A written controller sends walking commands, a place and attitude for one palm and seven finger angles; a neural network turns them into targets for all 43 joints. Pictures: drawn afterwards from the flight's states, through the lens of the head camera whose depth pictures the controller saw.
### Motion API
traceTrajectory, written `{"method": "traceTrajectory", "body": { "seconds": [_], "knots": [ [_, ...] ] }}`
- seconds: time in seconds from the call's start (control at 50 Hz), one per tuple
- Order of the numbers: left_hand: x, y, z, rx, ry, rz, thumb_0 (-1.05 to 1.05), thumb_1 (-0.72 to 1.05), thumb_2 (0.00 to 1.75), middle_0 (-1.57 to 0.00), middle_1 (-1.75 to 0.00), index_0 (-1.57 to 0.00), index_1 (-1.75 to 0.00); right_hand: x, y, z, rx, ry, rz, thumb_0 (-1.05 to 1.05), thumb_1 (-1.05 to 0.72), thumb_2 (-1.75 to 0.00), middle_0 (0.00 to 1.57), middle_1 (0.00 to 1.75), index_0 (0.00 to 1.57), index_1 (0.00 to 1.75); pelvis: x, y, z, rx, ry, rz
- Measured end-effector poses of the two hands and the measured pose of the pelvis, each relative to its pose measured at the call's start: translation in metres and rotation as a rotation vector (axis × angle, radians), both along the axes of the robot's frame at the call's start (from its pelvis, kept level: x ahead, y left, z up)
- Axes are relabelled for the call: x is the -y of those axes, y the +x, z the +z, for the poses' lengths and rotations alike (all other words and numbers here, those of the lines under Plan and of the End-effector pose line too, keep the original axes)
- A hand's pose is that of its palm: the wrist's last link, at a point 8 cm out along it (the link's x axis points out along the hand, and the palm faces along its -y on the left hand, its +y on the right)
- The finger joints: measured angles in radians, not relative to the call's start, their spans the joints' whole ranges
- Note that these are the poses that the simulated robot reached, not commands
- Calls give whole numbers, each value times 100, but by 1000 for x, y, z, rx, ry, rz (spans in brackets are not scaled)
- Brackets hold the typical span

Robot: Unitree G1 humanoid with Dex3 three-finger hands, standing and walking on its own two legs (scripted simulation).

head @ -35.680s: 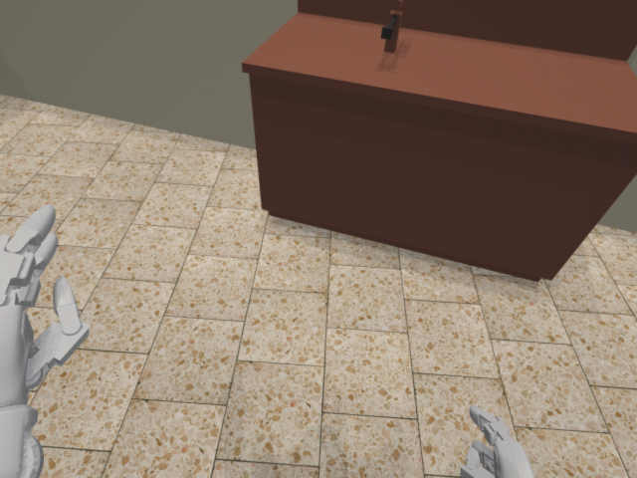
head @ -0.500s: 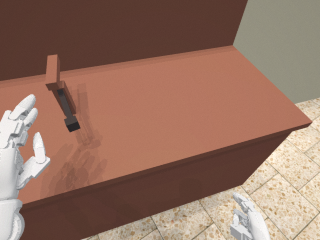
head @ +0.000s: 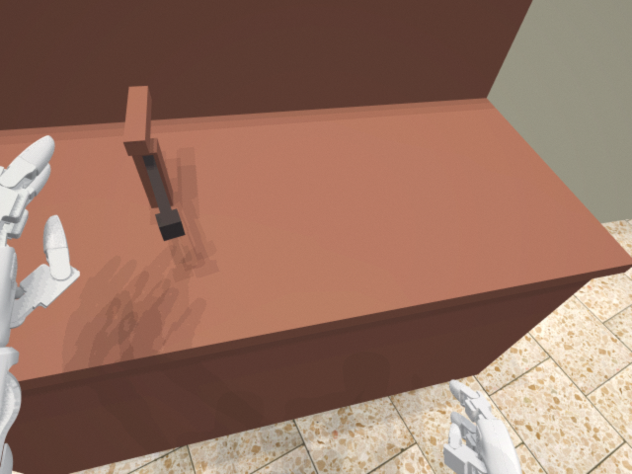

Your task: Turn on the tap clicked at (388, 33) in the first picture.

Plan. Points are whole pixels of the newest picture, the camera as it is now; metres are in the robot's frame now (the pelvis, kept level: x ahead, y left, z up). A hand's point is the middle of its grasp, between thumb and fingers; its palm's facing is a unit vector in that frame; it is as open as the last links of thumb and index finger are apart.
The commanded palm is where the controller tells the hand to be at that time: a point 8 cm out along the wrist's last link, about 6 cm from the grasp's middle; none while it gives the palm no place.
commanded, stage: come to a stop and stand still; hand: left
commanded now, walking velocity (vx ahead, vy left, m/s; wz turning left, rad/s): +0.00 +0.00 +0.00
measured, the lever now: (170, 224) +0.38 +0.25 +0.07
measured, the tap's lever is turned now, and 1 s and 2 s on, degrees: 12 12 12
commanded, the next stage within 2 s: look again from close up in 0.52 s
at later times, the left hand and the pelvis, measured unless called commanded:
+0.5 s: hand (88, 271) +0.24 +0.25 +0.18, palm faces +0.41 -0.87 -0.28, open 7.4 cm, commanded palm +0.18 +0.28 +0.17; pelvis +0.01 +0.00 +0.00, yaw -1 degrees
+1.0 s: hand (76, 280) +0.23 +0.26 +0.16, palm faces +0.37 -0.86 -0.35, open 7.4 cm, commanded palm +0.18 +0.29 +0.17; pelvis +0.01 +0.01 +0.00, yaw -1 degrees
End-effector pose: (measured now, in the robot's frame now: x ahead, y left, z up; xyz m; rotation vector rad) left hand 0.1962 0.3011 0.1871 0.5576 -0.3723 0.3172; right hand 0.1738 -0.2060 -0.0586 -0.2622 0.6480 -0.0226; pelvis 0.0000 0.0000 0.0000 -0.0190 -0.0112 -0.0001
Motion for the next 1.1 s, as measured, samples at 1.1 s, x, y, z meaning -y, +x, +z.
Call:
{"method": "traceTrajectory", "body": {
  "seconds": [1.1],
  "knots": [
    [-23, 15, 15, 12, -10, 38, 1, 88, 89, -21, -30, -21, -30, -9, 9, -8, -54, -34, 53, 1, -90, -90, 20, 30, 20, 30, -8, 6, -3, 6, 6, 45]
  ]
}}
